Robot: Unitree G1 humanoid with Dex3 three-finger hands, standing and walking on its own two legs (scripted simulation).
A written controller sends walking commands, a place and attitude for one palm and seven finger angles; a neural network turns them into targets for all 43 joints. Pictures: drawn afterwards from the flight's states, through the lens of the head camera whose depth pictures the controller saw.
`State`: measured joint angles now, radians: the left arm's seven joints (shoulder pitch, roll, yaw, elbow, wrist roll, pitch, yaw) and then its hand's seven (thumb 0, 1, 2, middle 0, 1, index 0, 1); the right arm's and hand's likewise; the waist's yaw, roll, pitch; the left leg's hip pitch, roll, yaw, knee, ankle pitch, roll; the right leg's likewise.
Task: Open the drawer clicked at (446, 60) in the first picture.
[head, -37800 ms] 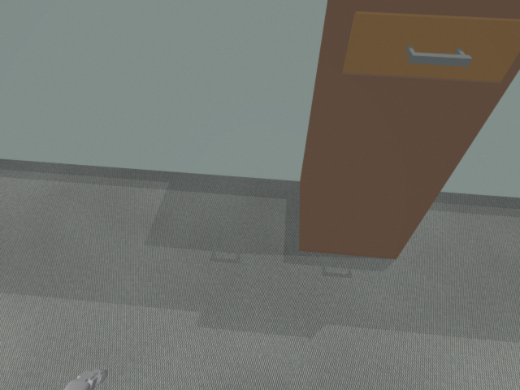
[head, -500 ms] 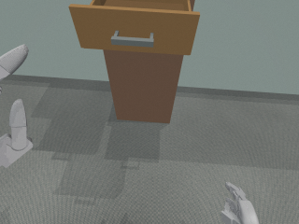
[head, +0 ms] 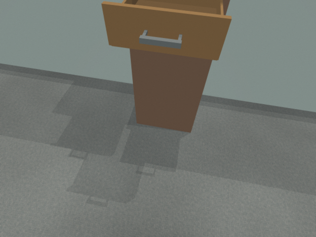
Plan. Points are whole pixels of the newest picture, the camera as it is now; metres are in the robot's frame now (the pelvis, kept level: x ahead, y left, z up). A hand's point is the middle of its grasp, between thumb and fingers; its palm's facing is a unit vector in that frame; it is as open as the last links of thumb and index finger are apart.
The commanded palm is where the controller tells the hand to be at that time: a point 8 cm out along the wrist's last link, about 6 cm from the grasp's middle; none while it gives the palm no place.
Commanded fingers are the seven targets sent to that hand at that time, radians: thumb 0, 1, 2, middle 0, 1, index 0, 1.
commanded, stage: let the arm hang, fingers relaxed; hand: left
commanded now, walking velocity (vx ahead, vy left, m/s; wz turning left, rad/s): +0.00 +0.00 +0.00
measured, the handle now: (161, 38) +0.64 +0.05 +0.16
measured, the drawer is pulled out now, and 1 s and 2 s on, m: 0.29 0.29 0.29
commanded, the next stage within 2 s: look to check the result in 0.58 s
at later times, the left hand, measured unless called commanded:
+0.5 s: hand out of the picture +0.06 +0.17 -0.16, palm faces +0.00 -0.97 -0.23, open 7.3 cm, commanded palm none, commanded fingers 0.00 0.90 0.90 -0.20 -0.30 -0.20 -0.30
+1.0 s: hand out of the picture +0.04 +0.18 -0.16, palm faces +0.00 -0.97 -0.24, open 7.3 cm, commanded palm none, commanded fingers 0.00 0.90 0.90 -0.20 -0.30 -0.20 -0.30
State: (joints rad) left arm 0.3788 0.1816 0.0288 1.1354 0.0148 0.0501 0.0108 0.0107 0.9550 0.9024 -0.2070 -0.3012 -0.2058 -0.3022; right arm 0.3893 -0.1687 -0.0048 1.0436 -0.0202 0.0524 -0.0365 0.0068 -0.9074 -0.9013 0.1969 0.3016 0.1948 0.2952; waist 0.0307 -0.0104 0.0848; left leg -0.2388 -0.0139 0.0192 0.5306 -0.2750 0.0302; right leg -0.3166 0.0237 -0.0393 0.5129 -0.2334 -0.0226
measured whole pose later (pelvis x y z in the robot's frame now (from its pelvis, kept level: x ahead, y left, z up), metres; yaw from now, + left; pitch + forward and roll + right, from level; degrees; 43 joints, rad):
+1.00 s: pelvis +0.03 -0.01 +0.01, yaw -1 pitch -2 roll +0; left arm 0.20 0.18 0.03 1.21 0.01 -0.02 0.02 0.01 0.91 0.90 -0.20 -0.30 -0.20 -0.30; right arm 0.27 -0.19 -0.01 1.11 -0.01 0.01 -0.04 0.00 -0.91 -0.90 0.20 0.30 0.20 0.30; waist -0.01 0.03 0.07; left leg -0.10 0.00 0.03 0.37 -0.24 0.01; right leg -0.19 0.04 -0.03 0.37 -0.14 -0.05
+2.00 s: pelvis +0.05 +0.00 +0.01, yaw -1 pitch -1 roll +0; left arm 0.08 0.30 0.02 1.18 0.01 -0.02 0.00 0.01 0.91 0.90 -0.21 -0.30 -0.21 -0.30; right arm 0.13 -0.30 0.00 1.11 -0.01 0.00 -0.02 0.00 -0.90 -0.90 0.20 0.30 0.20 0.30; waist -0.01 0.01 0.08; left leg -0.04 -0.01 0.03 0.29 -0.23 0.02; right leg -0.14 0.03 -0.02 0.31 -0.15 -0.04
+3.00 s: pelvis +0.08 -0.01 +0.01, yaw -3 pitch -1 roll +1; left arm 0.16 0.27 0.04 1.14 0.02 0.04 -0.03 0.01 0.91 0.90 -0.20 -0.30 -0.20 -0.30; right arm 0.21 -0.23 -0.01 1.10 -0.03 0.00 -0.02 0.00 -0.90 -0.90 0.20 0.30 0.20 0.30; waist -0.01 -0.02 0.07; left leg -0.01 -0.01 0.07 0.33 -0.30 0.02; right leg -0.31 0.00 0.00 0.75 -0.37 -0.03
